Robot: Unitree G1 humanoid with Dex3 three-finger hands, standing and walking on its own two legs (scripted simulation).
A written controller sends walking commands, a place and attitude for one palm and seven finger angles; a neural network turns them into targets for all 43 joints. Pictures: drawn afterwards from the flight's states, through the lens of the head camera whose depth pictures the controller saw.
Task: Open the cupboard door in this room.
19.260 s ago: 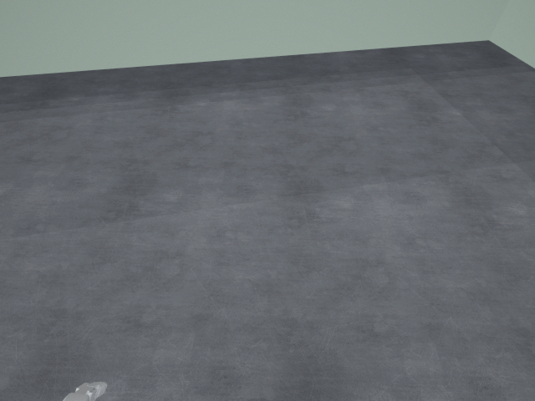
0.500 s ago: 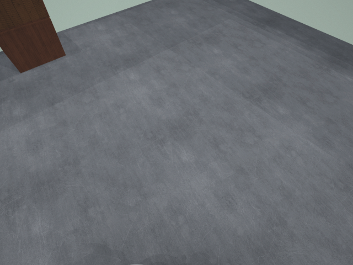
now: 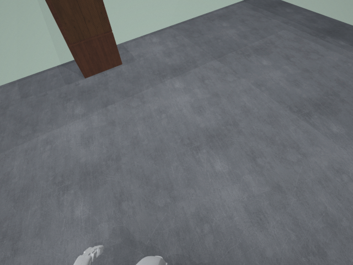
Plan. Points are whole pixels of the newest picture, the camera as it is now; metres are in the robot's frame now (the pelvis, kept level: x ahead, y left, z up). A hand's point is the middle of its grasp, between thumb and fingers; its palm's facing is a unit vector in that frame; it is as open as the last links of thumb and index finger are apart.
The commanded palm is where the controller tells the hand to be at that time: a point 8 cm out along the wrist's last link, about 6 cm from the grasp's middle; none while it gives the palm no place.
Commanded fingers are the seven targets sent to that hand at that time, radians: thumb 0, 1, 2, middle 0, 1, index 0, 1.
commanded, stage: turn or walk to find it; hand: left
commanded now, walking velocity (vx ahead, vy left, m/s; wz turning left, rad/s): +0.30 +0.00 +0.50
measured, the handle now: out of the picture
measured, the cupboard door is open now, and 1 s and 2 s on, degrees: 0 0 0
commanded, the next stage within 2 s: stand and wait in 1.92 s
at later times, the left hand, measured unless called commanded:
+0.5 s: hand out of the picture -0.08 +0.25 -0.18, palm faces +0.34 -0.91 -0.22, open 7.4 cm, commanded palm none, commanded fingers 0.00 0.90 0.90 -0.20 -0.30 -0.20 -0.30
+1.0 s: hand (79, 199) +0.33 +0.34 -0.16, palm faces +0.35 -0.91 -0.20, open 7.3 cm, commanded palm none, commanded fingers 0.00 0.90 0.90 -0.20 -0.30 -0.20 -0.30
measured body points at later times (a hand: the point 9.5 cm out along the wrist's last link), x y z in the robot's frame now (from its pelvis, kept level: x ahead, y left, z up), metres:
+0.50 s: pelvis +0.05 +0.07 +0.00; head +0.07 +0.10 +0.44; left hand -0.10 +0.30 -0.16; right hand +0.24 -0.13 -0.13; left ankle +0.02 +0.17 -0.73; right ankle +0.02 -0.09 -0.71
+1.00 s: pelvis +0.26 +0.12 -0.02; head +0.30 +0.12 +0.43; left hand +0.31 +0.39 -0.14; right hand +0.25 -0.12 -0.18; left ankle +0.06 +0.18 -0.66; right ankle +0.39 +0.08 -0.73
